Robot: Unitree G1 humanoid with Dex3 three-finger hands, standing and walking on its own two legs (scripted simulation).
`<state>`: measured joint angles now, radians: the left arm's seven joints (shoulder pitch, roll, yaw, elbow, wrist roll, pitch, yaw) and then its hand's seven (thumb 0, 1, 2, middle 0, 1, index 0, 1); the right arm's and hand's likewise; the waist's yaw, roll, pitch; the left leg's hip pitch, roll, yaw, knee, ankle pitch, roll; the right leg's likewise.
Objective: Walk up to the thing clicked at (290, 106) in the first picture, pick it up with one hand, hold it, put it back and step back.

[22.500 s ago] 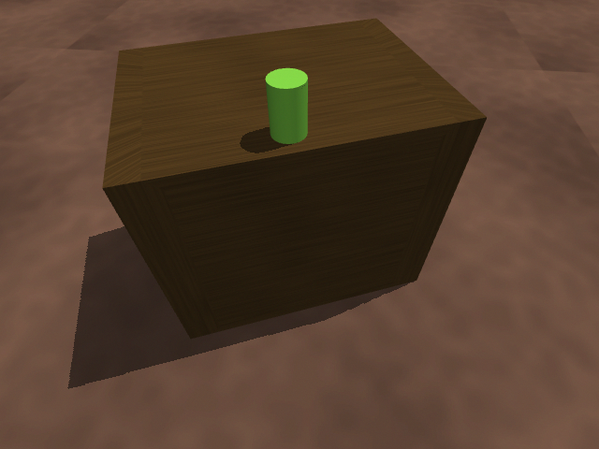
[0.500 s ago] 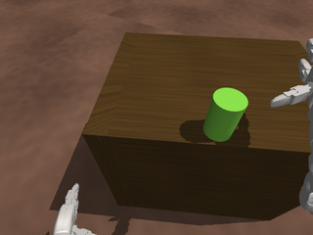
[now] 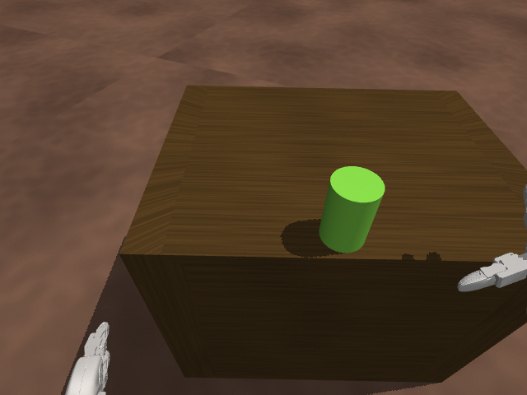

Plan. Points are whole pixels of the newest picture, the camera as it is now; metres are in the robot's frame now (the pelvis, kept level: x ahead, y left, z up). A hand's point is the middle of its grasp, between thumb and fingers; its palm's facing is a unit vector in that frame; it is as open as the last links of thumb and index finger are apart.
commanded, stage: sink last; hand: right
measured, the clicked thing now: (348, 210) +0.42 -0.14 +0.05
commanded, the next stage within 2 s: home in 0.66 s
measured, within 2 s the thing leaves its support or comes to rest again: neither
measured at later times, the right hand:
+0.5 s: hand (481, 360) +0.14 -0.20 +0.14, palm faces +0.31 +0.89 -0.32, open 17.6 cm
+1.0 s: hand (465, 365) +0.14 -0.20 +0.10, palm faces +0.29 +0.91 -0.29, open 17.3 cm
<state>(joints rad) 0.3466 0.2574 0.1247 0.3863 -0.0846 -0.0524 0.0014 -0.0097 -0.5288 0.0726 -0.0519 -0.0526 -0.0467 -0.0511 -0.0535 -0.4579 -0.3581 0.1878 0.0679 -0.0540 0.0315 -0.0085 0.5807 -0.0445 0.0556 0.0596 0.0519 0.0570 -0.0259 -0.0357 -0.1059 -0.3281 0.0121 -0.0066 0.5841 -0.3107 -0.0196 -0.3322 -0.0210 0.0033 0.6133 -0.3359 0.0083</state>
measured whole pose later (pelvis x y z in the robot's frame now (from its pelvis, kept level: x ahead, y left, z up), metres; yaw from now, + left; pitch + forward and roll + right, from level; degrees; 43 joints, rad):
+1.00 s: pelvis -0.03 +0.02 +0.00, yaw -2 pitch -3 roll -1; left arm 0.29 0.16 0.04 0.50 -0.03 -0.14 0.04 -0.01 -0.20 0.35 -0.10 -0.15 -0.10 -0.15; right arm 0.51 -0.23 -0.20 -0.23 0.05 -0.33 0.00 -0.01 0.52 -0.08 0.06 0.07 0.06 0.06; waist -0.05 -0.01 0.03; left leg -0.25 0.02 0.02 0.56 -0.27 0.00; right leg -0.23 -0.01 0.03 0.53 -0.25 0.03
